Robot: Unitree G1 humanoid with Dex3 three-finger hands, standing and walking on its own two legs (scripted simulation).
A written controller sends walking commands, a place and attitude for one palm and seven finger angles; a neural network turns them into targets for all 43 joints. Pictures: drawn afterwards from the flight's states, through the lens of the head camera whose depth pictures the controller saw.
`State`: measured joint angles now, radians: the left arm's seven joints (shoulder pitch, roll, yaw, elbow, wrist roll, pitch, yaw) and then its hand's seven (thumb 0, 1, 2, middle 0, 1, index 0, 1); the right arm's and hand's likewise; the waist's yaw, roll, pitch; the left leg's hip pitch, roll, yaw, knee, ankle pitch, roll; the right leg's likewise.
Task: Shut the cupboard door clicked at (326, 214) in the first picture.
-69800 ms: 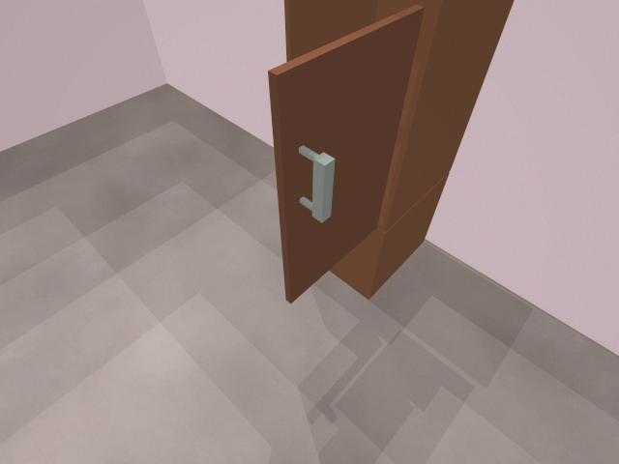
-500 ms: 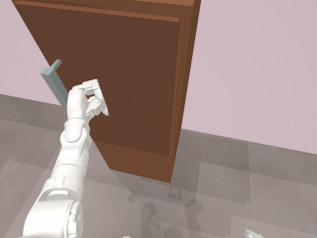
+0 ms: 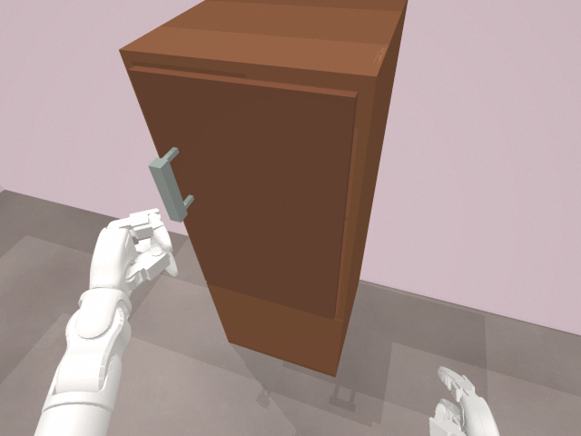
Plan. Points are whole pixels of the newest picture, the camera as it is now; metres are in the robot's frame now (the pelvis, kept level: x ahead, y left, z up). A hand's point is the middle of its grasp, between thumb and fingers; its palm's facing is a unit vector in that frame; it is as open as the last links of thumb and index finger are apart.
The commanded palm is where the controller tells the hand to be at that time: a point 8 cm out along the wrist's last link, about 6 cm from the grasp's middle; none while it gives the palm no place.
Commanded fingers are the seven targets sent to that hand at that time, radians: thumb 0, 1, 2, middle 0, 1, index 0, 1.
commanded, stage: draw the hand back to the body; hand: left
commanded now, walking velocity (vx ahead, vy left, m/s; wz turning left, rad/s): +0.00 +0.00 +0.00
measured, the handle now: (175, 184) +0.53 +0.25 +0.06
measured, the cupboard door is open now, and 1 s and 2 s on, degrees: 0 0 0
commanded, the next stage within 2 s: step back with the hand held close in 0.98 s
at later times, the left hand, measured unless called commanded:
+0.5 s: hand (50, 304) +0.22 +0.27 +0.16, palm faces +0.41 -0.84 -0.35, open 5.3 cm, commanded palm +0.16 +0.31 +0.18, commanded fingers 0.00 0.90 0.90 -0.31 -0.42 -0.31 -0.42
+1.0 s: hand (25, 316) +0.20 +0.28 +0.17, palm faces +0.47 -0.79 -0.39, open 7.4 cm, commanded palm +0.15 +0.31 +0.19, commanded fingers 0.00 0.90 0.90 -0.20 -0.30 -0.20 -0.30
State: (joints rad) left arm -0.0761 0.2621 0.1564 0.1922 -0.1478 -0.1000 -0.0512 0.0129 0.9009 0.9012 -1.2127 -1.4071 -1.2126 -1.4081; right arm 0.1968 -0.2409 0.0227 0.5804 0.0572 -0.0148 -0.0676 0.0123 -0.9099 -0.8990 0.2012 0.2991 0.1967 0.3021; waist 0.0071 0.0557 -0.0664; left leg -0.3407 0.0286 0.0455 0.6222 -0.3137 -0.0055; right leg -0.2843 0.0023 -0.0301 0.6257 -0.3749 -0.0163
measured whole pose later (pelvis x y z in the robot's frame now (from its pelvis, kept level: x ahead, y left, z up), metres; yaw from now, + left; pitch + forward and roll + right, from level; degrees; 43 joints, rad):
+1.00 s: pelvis +0.01 +0.01 +0.02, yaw +0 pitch -3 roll +0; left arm 0.46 0.33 0.34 -0.37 -0.07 -0.07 0.11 0.01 0.89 0.90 -0.21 -0.31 -0.21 -0.31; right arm 0.19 -0.22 0.02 0.64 0.01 -0.10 -0.08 0.01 -0.91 -0.90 0.20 0.30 0.20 0.30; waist 0.06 0.06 -0.01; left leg -0.13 0.01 0.05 0.44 -0.24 0.01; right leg -0.06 -0.01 -0.03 0.41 -0.29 0.00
